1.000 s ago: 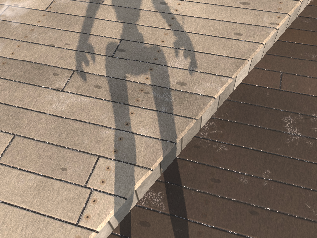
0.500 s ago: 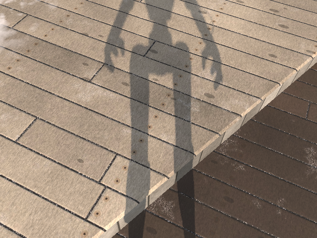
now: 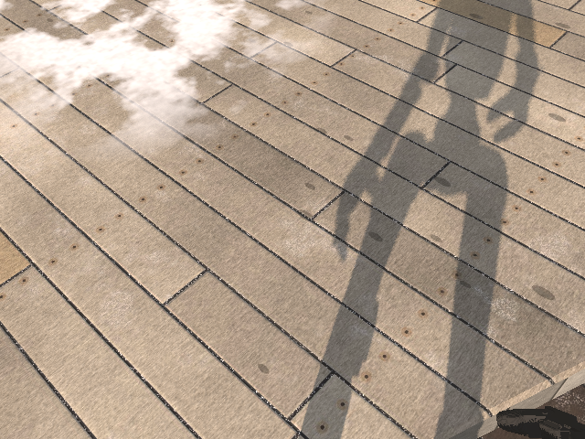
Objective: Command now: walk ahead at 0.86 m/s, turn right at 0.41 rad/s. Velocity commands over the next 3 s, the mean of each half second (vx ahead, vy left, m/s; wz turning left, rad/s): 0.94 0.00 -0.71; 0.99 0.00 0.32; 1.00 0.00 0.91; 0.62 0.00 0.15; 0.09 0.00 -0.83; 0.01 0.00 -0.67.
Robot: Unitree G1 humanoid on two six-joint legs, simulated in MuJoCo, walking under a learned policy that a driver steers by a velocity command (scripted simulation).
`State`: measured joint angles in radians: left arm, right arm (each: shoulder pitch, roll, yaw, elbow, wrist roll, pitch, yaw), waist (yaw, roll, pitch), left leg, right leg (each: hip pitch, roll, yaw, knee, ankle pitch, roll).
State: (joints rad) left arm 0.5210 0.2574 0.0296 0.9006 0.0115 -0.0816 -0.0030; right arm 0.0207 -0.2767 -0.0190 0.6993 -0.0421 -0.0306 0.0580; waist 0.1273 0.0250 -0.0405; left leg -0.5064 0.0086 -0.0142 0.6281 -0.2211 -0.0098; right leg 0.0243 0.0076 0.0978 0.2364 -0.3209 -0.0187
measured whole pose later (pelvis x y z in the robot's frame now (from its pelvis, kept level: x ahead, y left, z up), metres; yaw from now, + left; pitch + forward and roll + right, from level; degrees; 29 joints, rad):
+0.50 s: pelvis +0.33 -0.06 -0.02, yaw -25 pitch +4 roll -2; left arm -0.06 0.24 0.01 0.59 0.02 0.01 -0.04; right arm 0.47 -0.18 -0.01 0.95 -0.04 -0.09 -0.02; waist 0.00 0.01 0.05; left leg 0.25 0.11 0.28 0.36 -0.32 -0.05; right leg -0.96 0.06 -0.23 1.32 -0.49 -0.18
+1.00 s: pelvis +0.73 -0.24 +0.08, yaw -17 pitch -2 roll +0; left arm -0.03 0.14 -0.03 0.57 0.09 -0.09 -0.04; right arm 0.63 -0.27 -0.08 0.93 -0.03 0.02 0.00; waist -0.17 0.02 -0.04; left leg -0.39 -0.21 0.06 0.82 -0.40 0.23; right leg -0.48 0.03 0.08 1.57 -0.40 -0.01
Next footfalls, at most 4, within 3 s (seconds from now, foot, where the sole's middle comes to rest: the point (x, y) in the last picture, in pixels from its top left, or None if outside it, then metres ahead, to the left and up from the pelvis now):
0.04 left None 0.13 0.13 -0.78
0.46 right None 0.46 -0.16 -0.65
0.88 left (475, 317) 0.77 -0.26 -0.65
1.30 right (554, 205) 1.15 -0.50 -0.65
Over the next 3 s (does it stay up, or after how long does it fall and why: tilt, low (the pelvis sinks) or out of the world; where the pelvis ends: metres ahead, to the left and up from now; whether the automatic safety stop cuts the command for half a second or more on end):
stays up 1.64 -0.25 0.13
